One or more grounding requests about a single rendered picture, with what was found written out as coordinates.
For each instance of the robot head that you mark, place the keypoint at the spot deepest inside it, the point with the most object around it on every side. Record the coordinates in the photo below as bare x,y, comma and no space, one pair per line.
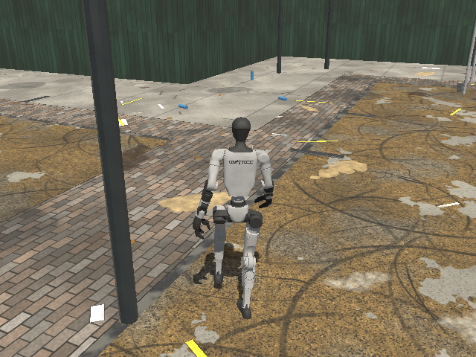
240,128

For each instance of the right robot foot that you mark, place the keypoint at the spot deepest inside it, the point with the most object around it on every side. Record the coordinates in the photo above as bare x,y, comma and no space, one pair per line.
246,313

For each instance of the robot left upper arm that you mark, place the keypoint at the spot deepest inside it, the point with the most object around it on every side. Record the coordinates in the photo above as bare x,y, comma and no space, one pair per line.
213,170

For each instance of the robot right forearm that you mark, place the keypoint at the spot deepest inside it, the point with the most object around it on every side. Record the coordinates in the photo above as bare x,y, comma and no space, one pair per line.
268,193

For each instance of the robot right upper arm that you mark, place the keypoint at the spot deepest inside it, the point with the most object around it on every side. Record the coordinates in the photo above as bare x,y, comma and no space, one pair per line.
265,166

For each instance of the robot left forearm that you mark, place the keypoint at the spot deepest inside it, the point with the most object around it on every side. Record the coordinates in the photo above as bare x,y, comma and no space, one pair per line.
204,202

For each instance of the robot right hand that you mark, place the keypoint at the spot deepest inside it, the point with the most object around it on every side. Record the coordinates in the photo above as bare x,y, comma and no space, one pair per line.
266,204

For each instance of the robot left hand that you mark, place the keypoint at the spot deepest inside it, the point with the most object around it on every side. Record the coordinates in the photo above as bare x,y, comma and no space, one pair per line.
196,226

